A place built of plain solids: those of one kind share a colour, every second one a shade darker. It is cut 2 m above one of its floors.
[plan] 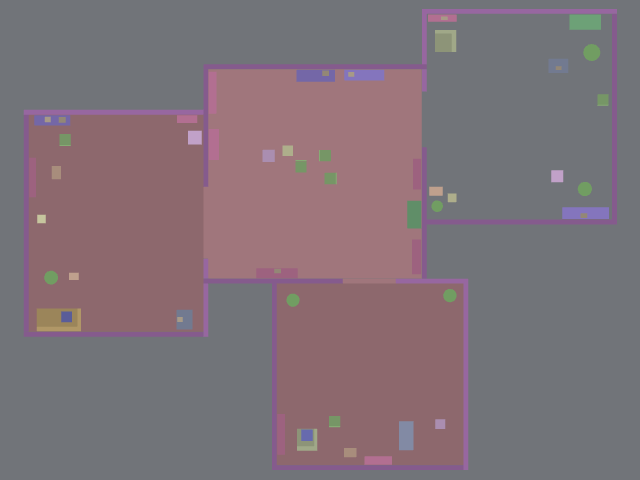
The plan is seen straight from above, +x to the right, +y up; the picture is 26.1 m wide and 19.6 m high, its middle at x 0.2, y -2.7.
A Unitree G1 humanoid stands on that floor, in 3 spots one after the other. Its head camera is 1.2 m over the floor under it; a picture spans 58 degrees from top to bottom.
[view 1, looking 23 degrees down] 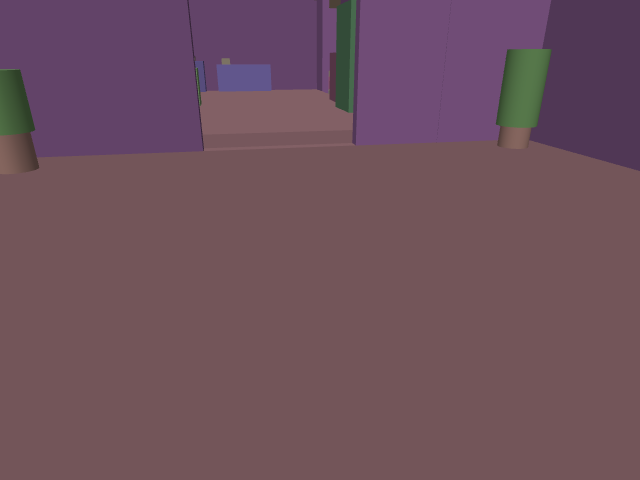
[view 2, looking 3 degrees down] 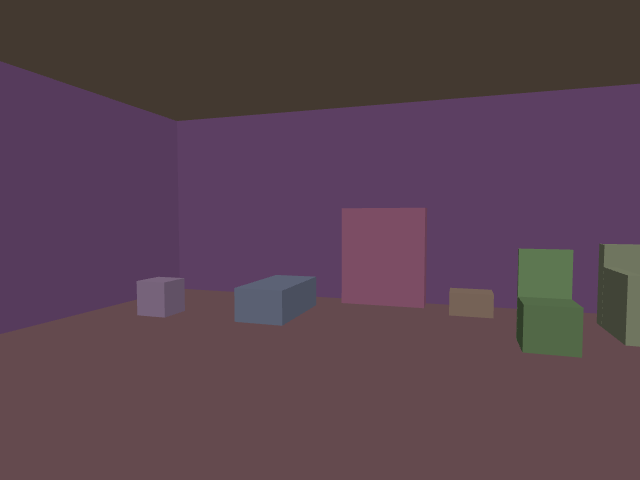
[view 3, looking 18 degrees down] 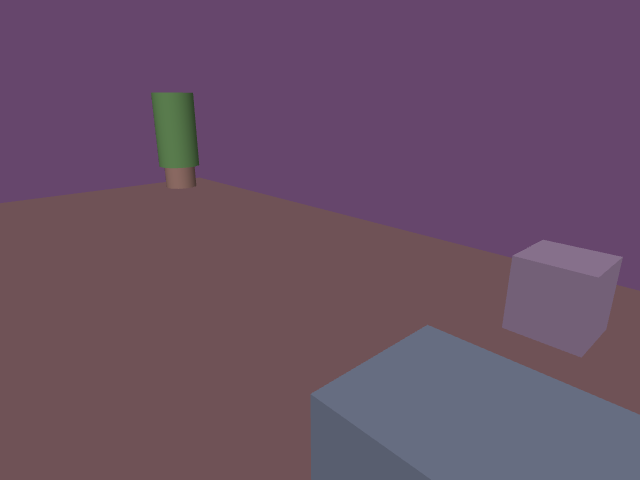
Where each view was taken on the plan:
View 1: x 1.57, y -10.62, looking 79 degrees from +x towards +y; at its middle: floor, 3.07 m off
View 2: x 1.57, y -5.73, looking -72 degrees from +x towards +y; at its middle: wall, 6.49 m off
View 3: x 2.73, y -10.89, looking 47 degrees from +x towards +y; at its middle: floor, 3.88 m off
